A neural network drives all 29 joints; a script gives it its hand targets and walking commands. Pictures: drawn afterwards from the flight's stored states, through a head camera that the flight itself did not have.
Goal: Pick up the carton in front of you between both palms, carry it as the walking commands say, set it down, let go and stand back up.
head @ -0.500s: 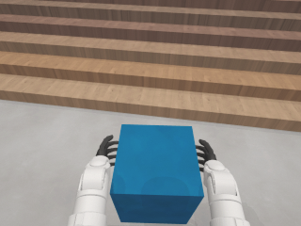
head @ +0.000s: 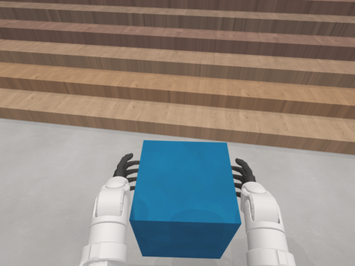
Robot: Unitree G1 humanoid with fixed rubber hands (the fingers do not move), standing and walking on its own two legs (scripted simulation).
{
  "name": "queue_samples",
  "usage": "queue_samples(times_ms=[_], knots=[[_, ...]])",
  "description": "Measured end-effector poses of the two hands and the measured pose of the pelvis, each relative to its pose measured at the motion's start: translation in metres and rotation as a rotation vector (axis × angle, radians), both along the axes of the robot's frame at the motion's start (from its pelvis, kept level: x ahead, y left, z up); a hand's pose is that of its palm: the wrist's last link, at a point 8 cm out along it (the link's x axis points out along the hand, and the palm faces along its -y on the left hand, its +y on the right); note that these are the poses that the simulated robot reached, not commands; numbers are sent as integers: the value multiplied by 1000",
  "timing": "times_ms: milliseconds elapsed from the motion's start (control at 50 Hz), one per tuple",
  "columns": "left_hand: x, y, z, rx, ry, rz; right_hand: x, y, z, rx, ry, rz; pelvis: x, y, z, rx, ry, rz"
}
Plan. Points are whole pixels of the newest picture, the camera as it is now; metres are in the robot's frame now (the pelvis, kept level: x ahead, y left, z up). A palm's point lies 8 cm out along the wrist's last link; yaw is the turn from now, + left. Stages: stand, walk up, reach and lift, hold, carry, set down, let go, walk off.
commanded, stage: hold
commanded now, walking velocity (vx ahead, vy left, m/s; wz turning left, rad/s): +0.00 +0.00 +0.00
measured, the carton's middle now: (183, 201) +0.29 +0.00 -0.03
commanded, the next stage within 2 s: carry in 0.18 s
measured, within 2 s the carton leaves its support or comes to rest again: neither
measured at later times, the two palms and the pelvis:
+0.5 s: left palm (117, 159) +0.34 +0.17 +0.08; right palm (238, 160) +0.35 -0.13 +0.08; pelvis +0.06 +0.01 -0.02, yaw +2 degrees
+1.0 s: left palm (120, 106) +0.57 +0.21 +0.07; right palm (211, 105) +0.58 -0.09 +0.07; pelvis +0.33 +0.05 -0.03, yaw +0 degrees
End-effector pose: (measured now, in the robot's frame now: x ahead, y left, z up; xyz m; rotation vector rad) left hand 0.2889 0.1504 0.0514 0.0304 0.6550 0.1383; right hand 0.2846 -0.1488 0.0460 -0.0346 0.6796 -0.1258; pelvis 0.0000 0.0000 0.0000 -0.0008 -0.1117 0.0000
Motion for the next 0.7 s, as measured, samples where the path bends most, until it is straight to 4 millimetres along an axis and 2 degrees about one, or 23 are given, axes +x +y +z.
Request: queue_samples(times_ms=[240,360,440,560,640,700], knots=[[3,0,3,-8,-25,5,5,0,5,-2,-25,1,1,-1,-3,0,39,3],[18,2,14,-29,-83,29,24,2,17,23,-83,-7,16,-2,-10,-2,116,10],[36,7,24,-55,-110,51,43,7,27,38,-110,-11,39,1,-17,-12,154,29],[69,22,22,-73,-67,73,79,22,26,51,-67,-15,88,13,-22,5,199,-10],[100,9,21,-64,-18,37,96,9,18,75,-20,-66,123,12,-19,-17,219,-26],[124,1,19,-74,-16,24,115,1,17,78,-18,-85,152,7,-21,-29,214,34]])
